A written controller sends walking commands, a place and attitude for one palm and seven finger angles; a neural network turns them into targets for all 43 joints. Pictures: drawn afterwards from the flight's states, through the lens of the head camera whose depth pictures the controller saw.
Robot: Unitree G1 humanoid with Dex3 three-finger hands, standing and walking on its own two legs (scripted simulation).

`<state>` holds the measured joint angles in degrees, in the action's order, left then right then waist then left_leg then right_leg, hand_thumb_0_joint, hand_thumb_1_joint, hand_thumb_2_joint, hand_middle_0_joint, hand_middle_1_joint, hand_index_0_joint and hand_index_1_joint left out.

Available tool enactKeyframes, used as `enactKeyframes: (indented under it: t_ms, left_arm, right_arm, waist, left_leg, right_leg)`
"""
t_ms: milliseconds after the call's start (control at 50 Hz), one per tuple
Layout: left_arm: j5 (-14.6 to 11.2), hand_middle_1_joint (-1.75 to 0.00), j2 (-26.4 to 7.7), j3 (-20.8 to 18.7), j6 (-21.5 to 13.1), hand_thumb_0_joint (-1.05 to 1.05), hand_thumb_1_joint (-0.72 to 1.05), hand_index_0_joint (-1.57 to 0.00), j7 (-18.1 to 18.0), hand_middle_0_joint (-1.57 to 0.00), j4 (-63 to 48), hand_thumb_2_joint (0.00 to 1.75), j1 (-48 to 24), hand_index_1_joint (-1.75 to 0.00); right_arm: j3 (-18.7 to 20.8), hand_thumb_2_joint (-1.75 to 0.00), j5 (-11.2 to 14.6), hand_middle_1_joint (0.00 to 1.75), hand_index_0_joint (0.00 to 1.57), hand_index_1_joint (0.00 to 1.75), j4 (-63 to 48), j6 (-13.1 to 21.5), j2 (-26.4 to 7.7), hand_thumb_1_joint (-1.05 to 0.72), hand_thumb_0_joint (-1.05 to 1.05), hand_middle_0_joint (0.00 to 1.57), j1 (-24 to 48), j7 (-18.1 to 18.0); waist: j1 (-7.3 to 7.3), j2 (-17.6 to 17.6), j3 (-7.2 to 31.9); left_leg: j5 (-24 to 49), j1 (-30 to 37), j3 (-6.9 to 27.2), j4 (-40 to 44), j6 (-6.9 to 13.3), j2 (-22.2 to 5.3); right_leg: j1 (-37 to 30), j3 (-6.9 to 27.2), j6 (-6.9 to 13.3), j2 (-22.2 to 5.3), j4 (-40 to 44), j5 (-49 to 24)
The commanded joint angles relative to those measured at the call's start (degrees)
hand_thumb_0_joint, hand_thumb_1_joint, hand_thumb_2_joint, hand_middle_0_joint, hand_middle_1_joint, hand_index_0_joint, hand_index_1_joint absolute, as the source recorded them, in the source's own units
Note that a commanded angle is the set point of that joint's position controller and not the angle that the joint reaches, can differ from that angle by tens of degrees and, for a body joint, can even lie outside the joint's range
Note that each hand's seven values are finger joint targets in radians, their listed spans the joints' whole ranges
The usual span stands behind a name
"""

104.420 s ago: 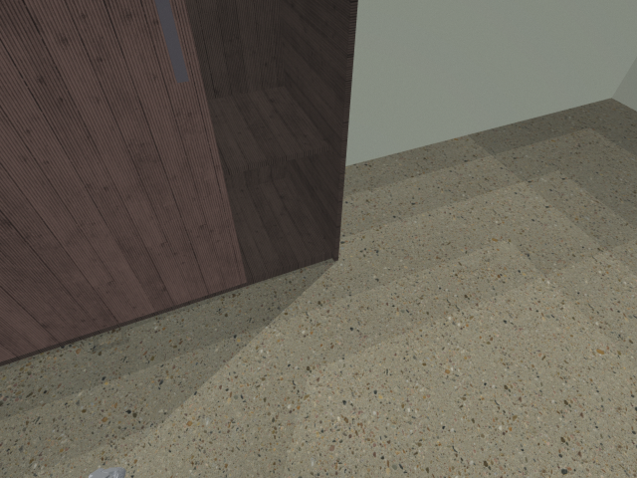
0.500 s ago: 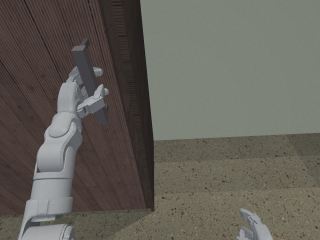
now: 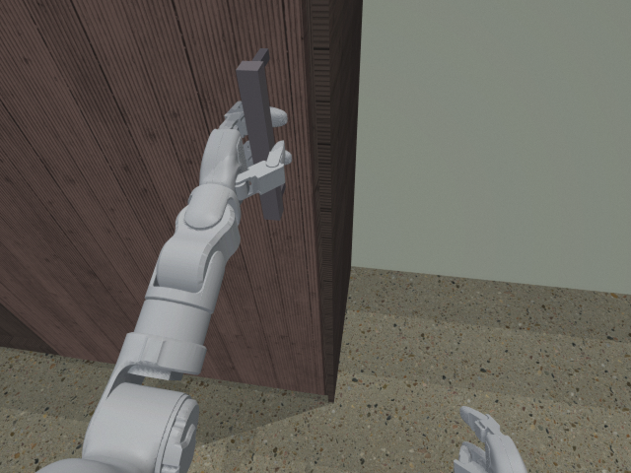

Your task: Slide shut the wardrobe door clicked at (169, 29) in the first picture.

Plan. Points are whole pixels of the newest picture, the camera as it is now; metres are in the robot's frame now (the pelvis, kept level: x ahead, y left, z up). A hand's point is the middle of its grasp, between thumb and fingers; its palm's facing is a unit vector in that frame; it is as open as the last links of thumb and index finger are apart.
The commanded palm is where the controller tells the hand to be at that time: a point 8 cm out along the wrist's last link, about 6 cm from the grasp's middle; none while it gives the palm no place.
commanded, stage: step sideways, sliding the door along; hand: left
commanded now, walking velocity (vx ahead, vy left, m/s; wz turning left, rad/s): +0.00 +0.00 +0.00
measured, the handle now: (268, 141) +0.46 +0.10 +0.21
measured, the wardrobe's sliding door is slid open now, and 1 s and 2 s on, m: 0.01 0.00 0.01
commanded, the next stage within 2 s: none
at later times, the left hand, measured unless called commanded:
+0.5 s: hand (291, 169) +0.41 +0.06 +0.20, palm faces +0.15 -0.99 -0.08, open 6.3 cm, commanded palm +0.38 +0.06 +0.21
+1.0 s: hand (295, 164) +0.43 +0.06 +0.20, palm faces +0.53 -0.84 -0.09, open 7.0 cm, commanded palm +0.38 +0.02 +0.19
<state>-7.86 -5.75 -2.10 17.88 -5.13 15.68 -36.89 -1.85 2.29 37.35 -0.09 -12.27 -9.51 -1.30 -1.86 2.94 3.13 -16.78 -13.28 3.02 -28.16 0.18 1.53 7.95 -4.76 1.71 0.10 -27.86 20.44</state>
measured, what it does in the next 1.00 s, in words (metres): steps to the right: right foot, then right foot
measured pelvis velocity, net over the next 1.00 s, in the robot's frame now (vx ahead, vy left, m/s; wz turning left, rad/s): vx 0.06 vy -0.22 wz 0.08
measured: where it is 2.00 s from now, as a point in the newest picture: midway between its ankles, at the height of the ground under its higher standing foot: outside the picture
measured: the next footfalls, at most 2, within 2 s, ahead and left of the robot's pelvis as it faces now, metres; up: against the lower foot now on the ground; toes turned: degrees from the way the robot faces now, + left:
right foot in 0.36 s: +0.02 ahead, -0.13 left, +0.00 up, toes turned -5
right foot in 0.94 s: +0.18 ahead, -0.36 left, +0.00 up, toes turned -2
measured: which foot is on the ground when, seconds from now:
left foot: down 0.00-0.96, up 0.98-1.00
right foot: down 0.00-0.16, up 0.18-0.34, down 0.36-0.58, up 0.60-0.92, down 0.94-1.00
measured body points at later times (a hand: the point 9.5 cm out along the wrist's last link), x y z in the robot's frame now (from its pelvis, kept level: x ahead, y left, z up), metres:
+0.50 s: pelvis -0.04 -0.06 -0.01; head +0.03 -0.08 +0.43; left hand +0.40 +0.12 +0.21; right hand +0.07 -0.30 -0.16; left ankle -0.05 +0.08 -0.69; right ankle -0.02 -0.13 -0.74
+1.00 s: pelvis +0.06 -0.22 -0.03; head +0.15 -0.23 +0.41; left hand +0.40 +0.10 +0.20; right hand +0.33 -0.37 -0.14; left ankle -0.02 +0.02 -0.70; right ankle +0.14 -0.36 -0.74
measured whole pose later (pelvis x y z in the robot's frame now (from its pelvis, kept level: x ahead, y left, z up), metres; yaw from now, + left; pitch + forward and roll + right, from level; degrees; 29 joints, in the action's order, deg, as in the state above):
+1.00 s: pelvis +0.06 -0.22 -0.03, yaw +5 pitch -7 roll -2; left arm -6.3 -16.5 -15.9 -1.1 -10.1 7.1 -35.6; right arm 1.6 4.0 32.9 4.5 -12.5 0.4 1.2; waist -7.9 8.1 -19.2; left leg -26.8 -12.6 5.8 -53.2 -3.9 -14.5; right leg 18.4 -5.5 -1.3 -3.2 -40.1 15.1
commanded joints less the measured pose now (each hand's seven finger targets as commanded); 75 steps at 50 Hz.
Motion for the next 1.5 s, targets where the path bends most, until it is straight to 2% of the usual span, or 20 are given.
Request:
enactKeyframes:
  t_ms: [0,20,40,180,320,400,500,520,540,580,760,880,960,1060,1100,1140,1340,1400,1440,1480]
  left_arm:
    - [-0.8,-1.40,6.5,11.4,-6.1,0.00,0.90,-0.45,3.6,-0.45,-13.5,0.90,-35.8,-1.40]
    - [2.3,-1.40,-23.5,-7.6,-14.3,0.00,0.90,-0.45,0.9,-0.45,-16.7,0.90,-39.0,-1.40]
    - [2.9,-1.40,-12.8,-0.4,-17.1,0.00,0.90,-0.45,1.2,-0.45,-11.1,0.90,-33.5,-1.40]
    - [1.4,-1.40,-12.5,0.7,-23.3,0.00,0.90,-0.45,1.2,-0.45,-9.9,0.90,-35.9,-1.40]
    - [1.8,-1.40,-10.2,3.2,-25.3,0.00,0.90,-0.45,1.5,-0.45,-10.9,0.90,-40.1,-1.40]
    - [2.9,-1.40,-9.1,3.2,-25.3,0.00,0.90,-0.45,0.9,-0.45,-7.7,0.90,-41.1,-1.40]
    - [4.1,-1.40,0.2,11.5,-29.4,0.00,0.90,-0.45,1.6,-0.45,-13.2,0.90,-43.8,-1.40]
    - [3.6,-1.40,1.2,12.8,-29.6,0.00,0.90,-0.45,1.6,-0.45,-14.3,0.90,-43.4,-1.40]
    - [2.5,-1.40,3.7,15.1,-29.9,0.00,0.90,-0.45,2.1,-0.45,-16.4,0.90,-43.2,-1.40]
    - [1.8,-1.40,3.0,15.1,-29.8,0.00,0.90,-0.45,2.9,-0.45,-18.1,0.90,-45.4,-1.40]
    - [3.4,-1.40,-0.3,12.8,-28.4,0.00,0.90,-0.45,4.5,-0.45,-24.7,0.90,-38.1,-1.40]
    - [3.1,-1.40,-4.7,8.7,-27.6,0.00,0.90,-0.45,3.1,-0.45,-29.0,0.90,-27.9,-1.40]
    - [3.8,-1.40,-13.8,1.3,-26.7,0.00,0.90,-0.45,1.3,-0.45,-33.1,0.90,-18.9,-1.40]
    - [3.1,-1.40,-7.1,6.0,-28.8,0.00,0.90,-0.45,-1.9,-0.45,-50.0,0.90,-12.6,-1.40]
    - [2.6,-1.40,-3.7,8.6,-29.3,0.00,0.90,-0.45,-0.9,-0.45,-52.4,0.90,-9.3,-1.40]
    - [3.7,-1.40,-1.2,11.8,-30.3,0.00,0.90,-0.45,0.2,-0.45,-58.5,0.90,-12.2,-1.40]
    - [5.8,-1.40,-1.1,13.3,-29.6,0.00,0.90,-0.45,-0.7,-0.45,-64.1,0.90,10.2,-1.40]
    - [6.1,-1.40,-1.2,14.0,-29.1,0.00,0.90,-0.45,-2.4,-0.45,-67.7,0.90,15.8,-1.40]
    - [5.9,-1.40,-0.1,15.3,-29.5,0.00,0.90,-0.45,-2.8,-0.45,-70.7,0.90,19.8,-1.40]
    - [6.2,-1.40,3.6,19.6,-30.3,0.00,0.90,-0.45,-2.0,-0.45,-74.8,0.90,23.4,-1.40]
  right_arm:
    - [2.5,-0.90,0.0,0.30,0.20,0.30,-7.0,3.3,-5.5,-0.90,0.00,0.20,4.0,0.0]
    - [2.7,-0.90,-0.9,0.30,0.20,0.30,-7.3,2.7,-8.7,-0.90,0.00,0.20,3.7,-1.4]
    - [2.5,-0.90,-1.7,0.30,0.20,0.30,-5.8,2.1,-6.9,-0.90,0.00,0.20,4.0,-1.6]
    - [3.3,-0.90,-1.2,0.30,0.20,0.30,-7.6,0.8,-7.0,-0.90,0.00,0.20,4.9,-2.9]
    - [3.4,-0.90,0.7,0.30,0.20,0.30,-8.1,1.7,-7.3,-0.90,0.00,0.20,4.9,-2.9]
    - [4.7,-0.90,1.0,0.30,0.20,0.30,-6.5,4.0,-6.4,-0.90,0.00,0.20,7.0,-3.5]
    - [4.1,-0.90,0.3,0.30,0.20,0.30,-5.5,5.1,-3.7,-0.90,0.00,0.20,3.7,-2.3]
    - [4.9,-0.90,0.4,0.30,0.20,0.30,-5.8,4.9,-4.5,-0.90,0.00,0.20,3.0,-2.1]
    - [6.4,-0.90,0.1,0.30,0.20,0.30,-7.3,4.9,-7.7,-0.90,0.00,0.20,2.8,-1.1]
    - [7.2,-0.90,1.6,0.30,0.20,0.30,-8.7,3.7,-6.9,-0.90,0.00,0.20,4.5,1.0]
    - [8.0,-0.90,1.9,0.30,0.20,0.30,-10.8,4.0,-7.6,-0.90,0.00,0.20,5.7,2.3]
    - [6.7,-0.90,2.0,0.30,0.20,0.30,-12.8,6.9,-6.0,-0.90,0.00,0.20,7.6,2.5]
    - [7.1,-0.90,1.6,0.30,0.20,0.30,-10.9,7.4,-5.1,-0.90,0.00,0.20,7.0,0.9]
    - [5.4,-0.90,1.5,0.30,0.20,0.30,-9.4,9.0,-4.3,-0.90,0.00,0.20,9.6,-0.7]
    - [8.3,-0.90,1.8,0.30,0.20,0.30,-12.8,8.7,-7.5,-0.90,0.00,0.20,9.8,0.7]
    - [8.1,-0.90,1.3,0.30,0.20,0.30,-14.0,10.7,-6.0,-0.90,0.00,0.20,8.4,2.2]
    - [6.0,-0.90,1.6,0.30,0.20,0.30,-16.2,14.2,-5.7,-0.90,0.00,0.20,5.8,3.7]
    - [6.6,-0.90,1.4,0.30,0.20,0.30,-15.4,12.7,-5.7,-0.90,0.00,0.20,6.2,2.8]
    - [6.2,-0.90,1.2,0.30,0.20,0.30,-14.6,11.4,-3.8,-0.90,0.00,0.20,6.2,2.3]
    - [7.3,-0.90,0.7,0.30,0.20,0.30,-16.0,10.6,-4.8,-0.90,0.00,0.20,7.6,2.5]
  waist:
    - [6.22,-2.0,19.9]
    - [2.89,-3.2,14.9]
    - [3.63,-6.1,13.8]
    - [4.95,6.2,12.4]
    - [4.40,5.2,13.1]
    - [1.95,-18.8,5.1]
    - [4.93,-7.2,12.2]
    - [6.24,-3.9,14.0]
    - [6.18,8.9,15.8]
    - [5.22,2.0,13.0]
    - [4.80,12.8,11.0]
    - [3.77,15.5,9.9]
    - [1.60,-29.6,15.7]
    - [5.25,-9.1,17.0]
    - [2.07,7.0,20.5]
    - [3.76,10.8,17.1]
    - [3.34,7.7,10.0]
    - [3.41,-11.0,13.1]
    - [3.57,-10.1,11.4]
    - [3.52,2.1,13.7]
  left_leg:
    - [35.1,18.9,0.4,-3.4,2.0,-1.3]
    - [30.3,12.8,1.2,-3.5,4.0,-4.9]
    - [25.6,11.7,0.8,-2.9,4.1,-4.9]
    - [18.1,20.5,23.1,4.5,13.4,-21.4]
    - [11.1,1.7,3.1,-6.1,7.1,-14.2]
    - [-14.9,-19.8,-1.4,-37.8,0.8,-1.9]
    - [1.7,4.4,-6.2,-5.6,1.3,-3.9]
    - [13.1,19.6,-3.6,2.8,2.7,-7.3]
    - [26.9,33.6,18.0,4.3,9.1,-23.0]
    - [35.8,34.7,27.9,2.8,17.6,-33.8]
    - [38.4,24.8,-3.8,1.0,8.5,-21.1]
    - [38.0,19.5,-10.8,-12.8,1.1,-15.8]
    - [-20.3,-8.4,-1.9,-42.5,-1.4,-2.7]
    - [7.1,4.9,-6.4,4.7,-0.2,-5.2]
    - [46.7,23.8,7.3,0.7,8.2,-25.2]
    - [50.0,26.3,2.6,-1.2,9.9,-24.4]
    - [52.4,22.4,-10.3,-16.3,1.8,-15.2]
    - [20.7,3.1,-9.1,-21.0,-0.3,-9.0]
    - [-1.1,0.0,-7.0,-8.2,-0.5,-7.5]
    - [37.1,20.8,-6.8,0.7,1.4,-14.9]
  right_leg:
    - [5.9,1.5,-0.3,1.0,0.4,-34.9]
    - [6.5,4.5,-2.3,-1.8,2.3,-27.9]
    - [4.4,4.0,-2.4,-2.0,1.1,-26.8]
    - [24.9,6.7,-0.5,0.9,-24.5,11.9]
    - [-1.5,2.5,0.0,1.1,-3.5,-2.6]
    - [-6.2,34.0,12.5,-17.7,15.9,5.6]
    - [-3.6,7.1,7.8,-8.8,-5.4,-33.2]
    - [7.5,3.7,4.4,-6.8,-13.7,-28.1]
    - [26.0,2.8,0.7,-1.3,-27.0,-8.5]
    - [36.2,13.0,1.2,-2.0,-46.7,7.0]
    - [25.5,0.9,-2.9,-3.2,-30.3,-2.0]
    - [3.7,-4.2,-2.7,1.7,-4.6,-16.3]
    - [-16.2,23.1,5.2,-18.3,-0.1,-66.2]
    - [-9.9,9.5,2.7,-12.7,-14.1,-54.7]
    - [12.6,4.0,-2.4,-4.5,-22.9,-5.8]
    - [19.4,4.7,-2.1,-3.1,-30.4,7.7]
    - [2.5,-1.6,-2.3,-1.0,1.2,-29.3]
    - [-10.8,14.2,3.6,-11.4,-6.5,-74.7]
    - [-9.9,16.9,3.7,-13.0,-7.8,-75.1]
    - [5.5,9.2,-0.8,-4.8,-13.6,-51.1]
